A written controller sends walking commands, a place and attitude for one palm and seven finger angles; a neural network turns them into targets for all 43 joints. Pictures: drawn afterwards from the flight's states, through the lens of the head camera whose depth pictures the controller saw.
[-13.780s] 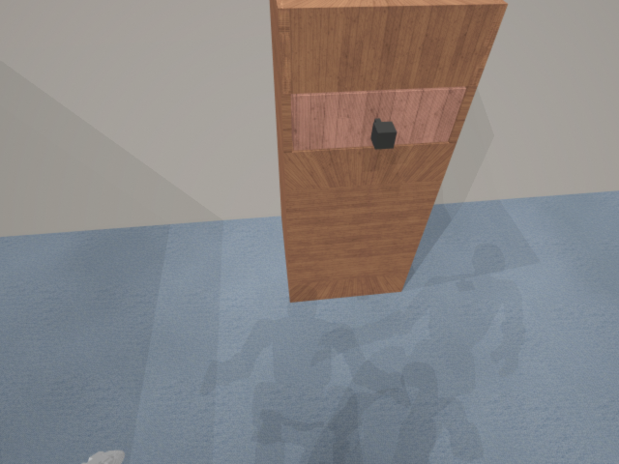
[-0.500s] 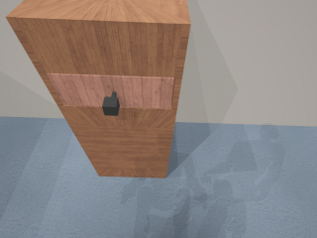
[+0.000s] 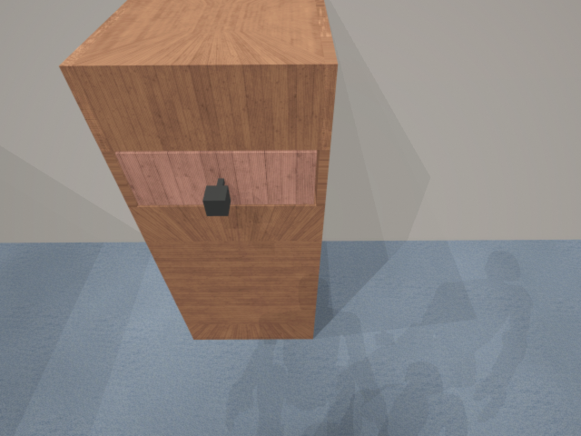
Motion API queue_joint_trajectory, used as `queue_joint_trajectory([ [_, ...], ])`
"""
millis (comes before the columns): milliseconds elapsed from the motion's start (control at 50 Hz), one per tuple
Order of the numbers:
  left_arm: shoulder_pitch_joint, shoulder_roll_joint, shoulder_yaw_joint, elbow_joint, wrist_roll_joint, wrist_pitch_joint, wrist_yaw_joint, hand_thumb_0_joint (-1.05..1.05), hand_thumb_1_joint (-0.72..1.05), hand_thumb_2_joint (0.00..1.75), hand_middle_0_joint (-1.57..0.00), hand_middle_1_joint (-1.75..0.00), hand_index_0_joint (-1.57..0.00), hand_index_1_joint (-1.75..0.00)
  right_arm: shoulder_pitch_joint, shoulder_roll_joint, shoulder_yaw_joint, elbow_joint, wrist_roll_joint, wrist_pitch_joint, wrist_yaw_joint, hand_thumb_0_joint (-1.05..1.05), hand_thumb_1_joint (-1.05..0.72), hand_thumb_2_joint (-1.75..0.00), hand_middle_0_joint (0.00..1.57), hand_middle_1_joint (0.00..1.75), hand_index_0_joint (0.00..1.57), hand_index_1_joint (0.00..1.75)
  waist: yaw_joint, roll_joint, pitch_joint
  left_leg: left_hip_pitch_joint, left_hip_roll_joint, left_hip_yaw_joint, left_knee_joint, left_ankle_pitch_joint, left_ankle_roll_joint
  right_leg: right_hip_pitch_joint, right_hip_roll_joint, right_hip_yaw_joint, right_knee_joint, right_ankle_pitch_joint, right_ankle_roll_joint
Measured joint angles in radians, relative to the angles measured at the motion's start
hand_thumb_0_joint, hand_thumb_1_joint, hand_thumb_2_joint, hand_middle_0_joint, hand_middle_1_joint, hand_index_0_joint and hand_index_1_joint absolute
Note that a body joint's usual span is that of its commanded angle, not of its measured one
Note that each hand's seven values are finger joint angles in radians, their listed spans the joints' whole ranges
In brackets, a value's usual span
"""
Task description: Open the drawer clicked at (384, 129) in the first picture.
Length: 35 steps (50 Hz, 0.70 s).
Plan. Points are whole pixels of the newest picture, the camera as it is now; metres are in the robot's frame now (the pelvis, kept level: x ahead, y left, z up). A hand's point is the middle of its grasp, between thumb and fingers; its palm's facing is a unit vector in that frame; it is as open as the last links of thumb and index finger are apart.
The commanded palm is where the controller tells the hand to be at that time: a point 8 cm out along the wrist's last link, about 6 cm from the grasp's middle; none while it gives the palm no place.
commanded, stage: come to a stop and stand still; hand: left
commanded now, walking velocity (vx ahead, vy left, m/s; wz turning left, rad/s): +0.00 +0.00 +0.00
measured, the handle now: (218, 193) +0.55 +0.18 +0.00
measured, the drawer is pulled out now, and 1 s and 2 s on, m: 0.00 0.00 0.00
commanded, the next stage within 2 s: look again from close up in 0.02 s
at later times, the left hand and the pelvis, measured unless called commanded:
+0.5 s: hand out of the picture -0.01 +0.14 -0.18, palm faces +0.03 -0.98 -0.18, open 7.3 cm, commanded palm none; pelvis +0.00 -0.02 +0.00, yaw +0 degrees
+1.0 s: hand (173, 389) +0.19 +0.18 -0.04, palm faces -0.03 -0.51 -0.86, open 7.7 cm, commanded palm +0.13 +0.19 -0.03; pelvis +0.00 -0.02 -0.02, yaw +0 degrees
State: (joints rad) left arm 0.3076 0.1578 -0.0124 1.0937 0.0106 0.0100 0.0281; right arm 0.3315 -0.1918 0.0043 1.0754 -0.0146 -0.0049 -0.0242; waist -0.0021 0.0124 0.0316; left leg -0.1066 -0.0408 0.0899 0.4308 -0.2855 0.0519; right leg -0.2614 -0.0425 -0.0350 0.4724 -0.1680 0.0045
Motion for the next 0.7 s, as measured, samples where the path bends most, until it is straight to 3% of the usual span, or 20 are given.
queue_joint_trajectory([
  [380, -0.003, -0.036, -0.001, 0.038, -0.002, -0.015, 0.010, 0.02, 0.92, 0.90, -0.20, -0.30, -0.20, -0.30, 0.031, 0.074, 0.011, 0.070, 0.003, -0.008, -0.004, 0.01, -0.91, -0.90, 0.19, 0.30, 0.20, 0.30, -0.010, -0.008, -0.003, -0.017, 0.027, -0.008, 0.019, -0.008, -0.027, -0.011, 0.025, -0.012, 0.008, -0.005, -0.026],
  [700, 0.003, -0.038, 0.004, 0.037, 0.000, -0.020, 0.011, 0.02, 0.92, 0.90, -0.20, -0.30, -0.20, -0.30, -0.007, 0.072, 0.005, 0.065, 0.005, -0.015, -0.010, 0.01, -0.91, -0.90, 0.19, 0.30, 0.20, 0.30, 0.001, -0.013, -0.008, -0.008, 0.039, -0.019, 0.012, -0.011, -0.038, 0.002, 0.035, -0.024, -0.004, -0.011, -0.035],
])
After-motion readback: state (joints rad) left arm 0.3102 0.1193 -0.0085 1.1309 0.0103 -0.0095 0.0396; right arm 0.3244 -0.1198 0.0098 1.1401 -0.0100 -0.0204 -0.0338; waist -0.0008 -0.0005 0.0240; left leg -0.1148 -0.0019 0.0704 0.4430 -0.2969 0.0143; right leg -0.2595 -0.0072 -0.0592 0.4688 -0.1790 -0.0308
